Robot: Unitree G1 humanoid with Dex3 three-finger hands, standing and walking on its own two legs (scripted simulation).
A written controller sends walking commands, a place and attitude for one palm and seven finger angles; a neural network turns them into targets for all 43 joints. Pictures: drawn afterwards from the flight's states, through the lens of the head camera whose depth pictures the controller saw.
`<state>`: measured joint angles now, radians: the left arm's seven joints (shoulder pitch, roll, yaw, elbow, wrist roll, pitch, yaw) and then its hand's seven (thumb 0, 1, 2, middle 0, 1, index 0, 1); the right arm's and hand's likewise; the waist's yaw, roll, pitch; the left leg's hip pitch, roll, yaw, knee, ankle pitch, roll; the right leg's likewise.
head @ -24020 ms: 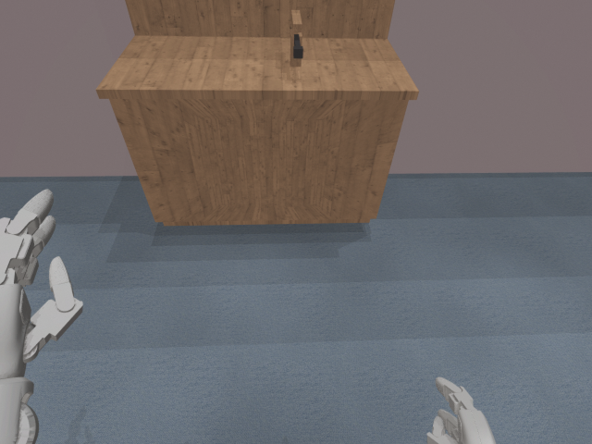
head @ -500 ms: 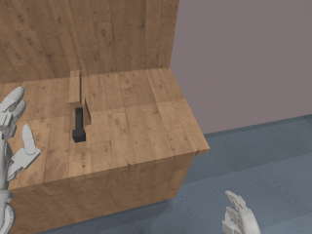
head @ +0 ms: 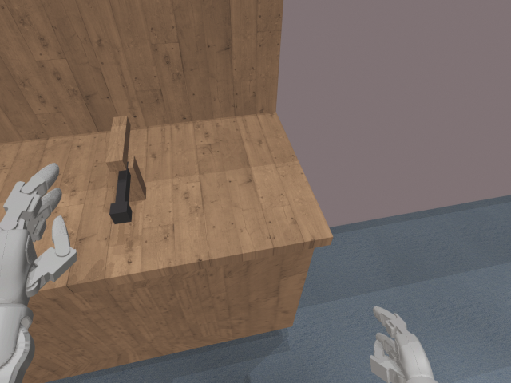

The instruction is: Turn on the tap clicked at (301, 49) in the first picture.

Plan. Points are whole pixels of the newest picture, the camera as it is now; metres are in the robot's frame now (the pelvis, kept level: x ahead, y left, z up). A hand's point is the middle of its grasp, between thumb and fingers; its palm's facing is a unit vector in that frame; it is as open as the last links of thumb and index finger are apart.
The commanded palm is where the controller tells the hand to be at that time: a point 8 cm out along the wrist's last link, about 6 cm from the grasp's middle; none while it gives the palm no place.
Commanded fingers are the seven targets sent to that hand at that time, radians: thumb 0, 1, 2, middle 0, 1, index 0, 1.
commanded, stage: turn the palm inward beside the body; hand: left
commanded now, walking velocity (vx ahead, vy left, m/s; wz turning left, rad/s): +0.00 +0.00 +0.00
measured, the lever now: (121, 212) +0.36 +0.27 +0.05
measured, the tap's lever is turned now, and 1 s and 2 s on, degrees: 0 0 0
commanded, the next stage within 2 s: reach beside the lever's end, fingers flat in 1.88 s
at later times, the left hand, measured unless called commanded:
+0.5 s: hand (82, 259) +0.22 +0.23 +0.15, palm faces +0.43 -0.85 -0.30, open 7.4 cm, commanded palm +0.17 +0.27 +0.16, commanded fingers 0.00 0.90 0.90 -0.20 -0.30 -0.20 -0.30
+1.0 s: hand (83, 287) +0.19 +0.23 +0.13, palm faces +0.45 -0.87 -0.20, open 7.4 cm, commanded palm +0.14 +0.27 +0.14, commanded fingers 0.00 0.90 0.90 -0.20 -0.30 -0.20 -0.30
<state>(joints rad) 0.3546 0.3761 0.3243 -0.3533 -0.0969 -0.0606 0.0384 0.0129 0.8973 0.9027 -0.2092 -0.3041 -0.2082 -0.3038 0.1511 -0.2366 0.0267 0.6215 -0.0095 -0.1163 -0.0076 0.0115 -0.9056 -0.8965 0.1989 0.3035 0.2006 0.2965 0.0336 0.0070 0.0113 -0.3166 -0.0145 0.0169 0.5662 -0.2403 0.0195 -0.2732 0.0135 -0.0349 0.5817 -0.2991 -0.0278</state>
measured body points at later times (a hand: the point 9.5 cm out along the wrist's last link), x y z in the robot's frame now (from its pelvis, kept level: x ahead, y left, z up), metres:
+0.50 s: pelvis +0.03 -0.05 -0.01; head +0.02 -0.07 +0.44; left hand +0.19 +0.27 +0.17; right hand +0.21 -0.28 -0.10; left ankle +0.04 +0.11 -0.73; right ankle +0.01 -0.10 -0.73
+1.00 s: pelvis +0.01 -0.02 -0.01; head +0.00 -0.04 +0.44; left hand +0.16 +0.27 +0.15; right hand +0.22 -0.22 -0.08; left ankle +0.04 +0.11 -0.73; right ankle +0.01 -0.10 -0.73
